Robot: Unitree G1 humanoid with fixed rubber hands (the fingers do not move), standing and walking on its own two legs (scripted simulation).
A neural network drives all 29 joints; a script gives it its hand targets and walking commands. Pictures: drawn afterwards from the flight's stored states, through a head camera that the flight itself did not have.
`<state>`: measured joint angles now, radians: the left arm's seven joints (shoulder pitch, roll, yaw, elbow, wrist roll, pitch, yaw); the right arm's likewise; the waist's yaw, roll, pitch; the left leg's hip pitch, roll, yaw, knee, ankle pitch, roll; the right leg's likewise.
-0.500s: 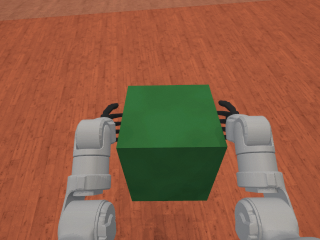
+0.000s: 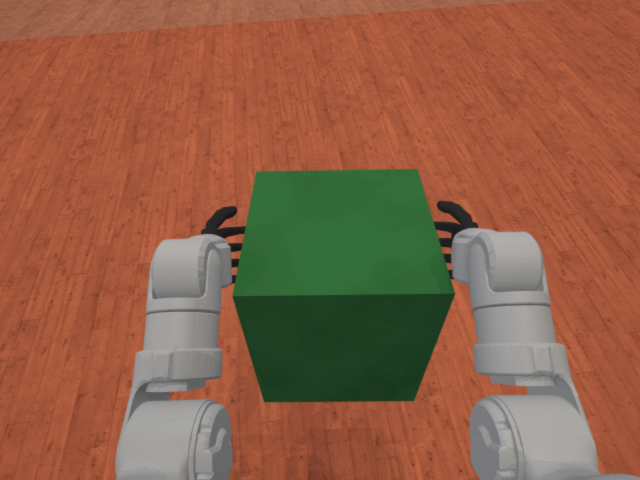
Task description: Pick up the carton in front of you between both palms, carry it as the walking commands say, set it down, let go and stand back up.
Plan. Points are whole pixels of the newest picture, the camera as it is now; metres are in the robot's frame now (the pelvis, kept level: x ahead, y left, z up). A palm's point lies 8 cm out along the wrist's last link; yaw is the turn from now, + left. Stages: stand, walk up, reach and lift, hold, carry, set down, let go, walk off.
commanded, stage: carry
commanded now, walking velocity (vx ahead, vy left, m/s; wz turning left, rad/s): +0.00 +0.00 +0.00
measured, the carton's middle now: (337, 290) +0.35 +0.00 +0.05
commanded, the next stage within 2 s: none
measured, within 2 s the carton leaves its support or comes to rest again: neither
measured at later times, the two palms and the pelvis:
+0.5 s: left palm (220, 207) +0.39 +0.14 +0.17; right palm (470, 201) +0.39 -0.16 +0.17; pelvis +0.04 -0.01 +0.00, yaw +1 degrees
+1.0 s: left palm (233, 111) +0.63 +0.16 +0.17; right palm (418, 113) +0.61 -0.14 +0.17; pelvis +0.24 +0.03 +0.02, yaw +0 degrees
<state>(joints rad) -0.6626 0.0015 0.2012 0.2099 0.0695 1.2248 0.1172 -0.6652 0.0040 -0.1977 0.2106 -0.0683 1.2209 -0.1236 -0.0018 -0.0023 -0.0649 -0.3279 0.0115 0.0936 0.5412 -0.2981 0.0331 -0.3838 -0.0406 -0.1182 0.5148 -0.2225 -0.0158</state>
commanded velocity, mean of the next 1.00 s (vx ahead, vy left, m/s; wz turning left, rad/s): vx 0.40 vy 0.00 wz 0.00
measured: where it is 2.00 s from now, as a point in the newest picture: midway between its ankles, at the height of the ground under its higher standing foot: (326, 284)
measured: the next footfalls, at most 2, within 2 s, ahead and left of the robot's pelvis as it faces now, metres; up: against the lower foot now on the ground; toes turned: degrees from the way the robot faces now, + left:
left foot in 0.78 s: +0.23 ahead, +0.11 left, +0.01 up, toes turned +7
right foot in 1.14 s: +0.54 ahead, -0.07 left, +0.05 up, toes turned -6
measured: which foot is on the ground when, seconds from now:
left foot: down 0.00-0.46, up 0.48-0.76, down 0.78-1.00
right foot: down 0.00-0.78, up 0.80-1.00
